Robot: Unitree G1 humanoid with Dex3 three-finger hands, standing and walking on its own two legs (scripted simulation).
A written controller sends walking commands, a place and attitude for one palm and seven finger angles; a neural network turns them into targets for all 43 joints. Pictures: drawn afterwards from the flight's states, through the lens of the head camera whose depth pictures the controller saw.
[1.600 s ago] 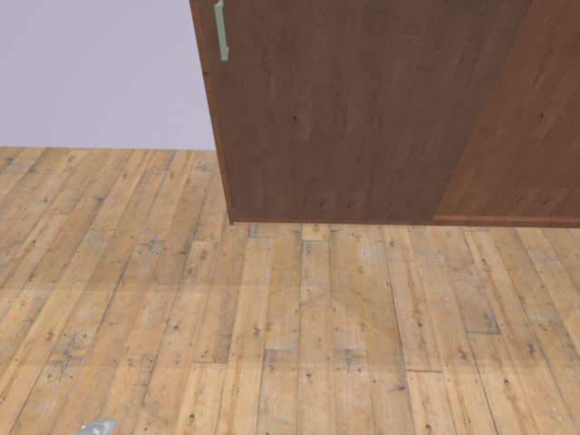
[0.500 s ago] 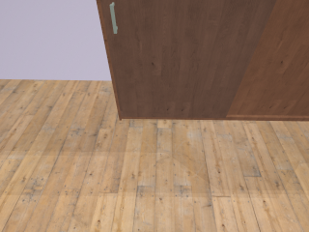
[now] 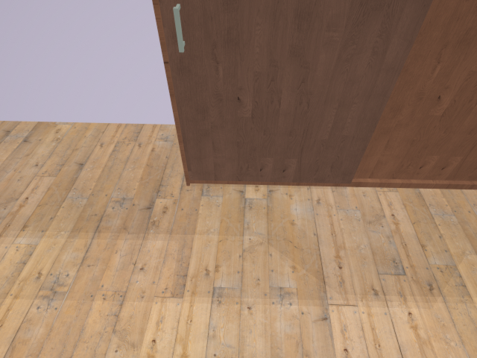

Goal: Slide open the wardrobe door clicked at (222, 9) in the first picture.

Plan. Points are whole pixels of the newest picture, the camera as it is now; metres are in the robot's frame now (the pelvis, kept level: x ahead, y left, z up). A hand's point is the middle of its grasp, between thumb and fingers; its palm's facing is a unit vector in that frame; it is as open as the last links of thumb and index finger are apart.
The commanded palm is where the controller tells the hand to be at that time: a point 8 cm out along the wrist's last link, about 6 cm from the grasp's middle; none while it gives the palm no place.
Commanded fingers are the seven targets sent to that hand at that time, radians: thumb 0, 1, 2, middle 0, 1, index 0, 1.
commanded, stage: walk to a spot facing it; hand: left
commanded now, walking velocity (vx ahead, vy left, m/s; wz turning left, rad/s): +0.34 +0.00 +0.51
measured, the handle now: (179, 28) +1.09 +0.27 +0.09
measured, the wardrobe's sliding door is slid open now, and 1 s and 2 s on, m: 0.00 0.00 0.00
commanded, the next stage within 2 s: turn to face it in 0.66 s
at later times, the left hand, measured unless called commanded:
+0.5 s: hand out of the picture +0.08 +0.25 -0.18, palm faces +0.19 -0.97 -0.15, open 7.4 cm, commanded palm none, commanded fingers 0.00 0.90 0.90 -0.20 -0.30 -0.20 -0.30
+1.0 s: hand (141, 266) +0.35 +0.26 -0.18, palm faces +0.25 -0.94 -0.22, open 7.2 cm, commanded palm none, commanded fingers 0.00 0.90 0.90 -0.20 -0.30 -0.20 -0.30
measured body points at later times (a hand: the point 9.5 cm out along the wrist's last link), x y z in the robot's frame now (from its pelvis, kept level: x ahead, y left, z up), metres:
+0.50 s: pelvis +0.11 +0.08 +0.00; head +0.12 +0.10 +0.45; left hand +0.07 +0.30 -0.17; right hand +0.08 -0.14 -0.15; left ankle +0.06 +0.14 -0.75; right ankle +0.15 -0.06 -0.66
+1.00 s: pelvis +0.32 +0.07 -0.02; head +0.34 +0.07 +0.43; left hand +0.34 +0.31 -0.16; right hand +0.39 -0.16 -0.17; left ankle +0.28 +0.18 -0.69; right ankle +0.40 -0.01 -0.75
